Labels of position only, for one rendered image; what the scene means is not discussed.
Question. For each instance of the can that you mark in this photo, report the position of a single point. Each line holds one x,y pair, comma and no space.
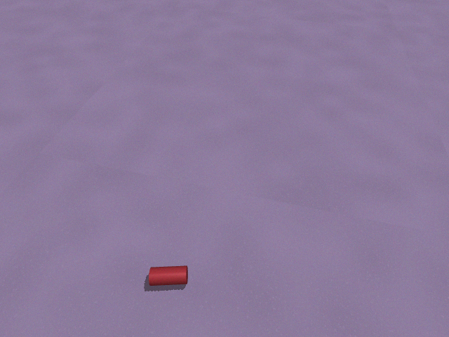
168,275

